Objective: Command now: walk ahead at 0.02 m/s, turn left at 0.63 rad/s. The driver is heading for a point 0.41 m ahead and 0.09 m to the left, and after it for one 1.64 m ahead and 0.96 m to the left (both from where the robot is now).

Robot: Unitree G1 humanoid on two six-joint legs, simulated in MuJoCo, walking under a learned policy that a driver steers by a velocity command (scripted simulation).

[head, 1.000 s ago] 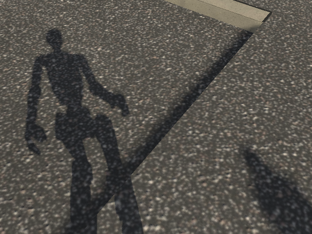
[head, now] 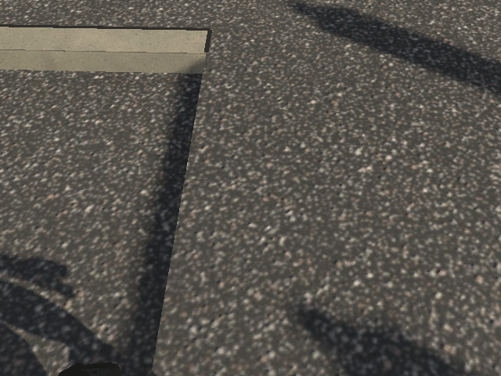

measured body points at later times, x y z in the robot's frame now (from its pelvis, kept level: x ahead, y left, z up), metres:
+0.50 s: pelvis +0.03 +0.03 +0.01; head +0.05 +0.06 +0.46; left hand +0.03 +0.35 -0.10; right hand +0.28 -0.15 -0.07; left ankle -0.02 +0.11 -0.73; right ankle +0.11 -0.12 -0.68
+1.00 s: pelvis +0.25 +0.07 -0.01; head +0.29 +0.07 +0.44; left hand +0.06 +0.25 -0.13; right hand +0.57 +0.02 -0.08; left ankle +0.31 +0.21 -0.71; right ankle +0.11 -0.11 -0.73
